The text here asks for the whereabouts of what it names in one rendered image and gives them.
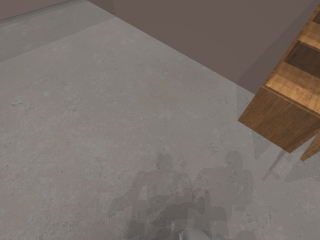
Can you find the cupboard door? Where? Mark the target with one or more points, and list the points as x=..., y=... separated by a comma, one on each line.
x=312, y=149

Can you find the robot right thigh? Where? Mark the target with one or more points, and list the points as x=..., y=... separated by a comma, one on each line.
x=192, y=234

